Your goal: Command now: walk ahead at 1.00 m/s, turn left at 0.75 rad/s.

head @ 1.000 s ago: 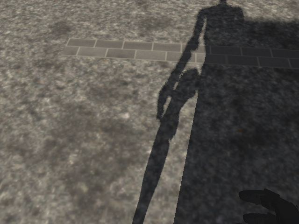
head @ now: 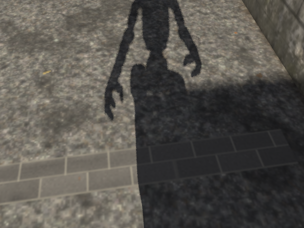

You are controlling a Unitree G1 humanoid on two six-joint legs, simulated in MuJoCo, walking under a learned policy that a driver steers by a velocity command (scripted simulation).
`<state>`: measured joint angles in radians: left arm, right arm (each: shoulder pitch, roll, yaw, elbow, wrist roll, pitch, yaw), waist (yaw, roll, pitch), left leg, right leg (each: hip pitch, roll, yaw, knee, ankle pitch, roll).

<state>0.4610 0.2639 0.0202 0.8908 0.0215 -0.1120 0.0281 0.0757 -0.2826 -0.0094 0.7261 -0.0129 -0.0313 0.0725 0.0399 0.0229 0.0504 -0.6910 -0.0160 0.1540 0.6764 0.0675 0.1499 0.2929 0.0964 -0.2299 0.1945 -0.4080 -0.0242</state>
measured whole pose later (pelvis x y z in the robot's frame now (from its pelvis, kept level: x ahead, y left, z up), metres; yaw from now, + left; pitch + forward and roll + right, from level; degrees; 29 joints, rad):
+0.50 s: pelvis +0.36 -0.01 +0.01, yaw +13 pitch -1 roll +1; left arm 0.20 0.23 -0.02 0.76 0.02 -0.08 0.01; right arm 0.31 -0.27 -0.04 0.84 0.01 -0.04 -0.02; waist -0.03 -0.01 0.09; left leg -0.16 -0.16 -0.06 0.88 -0.49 0.06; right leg -0.46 0.04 -0.05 0.53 -0.07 -0.09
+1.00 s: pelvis +0.40 -0.01 +0.03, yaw +13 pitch -1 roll +1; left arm 0.25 0.23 0.01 0.91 0.01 0.01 0.01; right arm 0.35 -0.20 0.01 1.00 -0.01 0.01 -0.03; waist 0.01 -0.03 -0.01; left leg -0.16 -0.04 -0.02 0.44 -0.28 0.01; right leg -0.32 0.05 -0.03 0.38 -0.04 -0.07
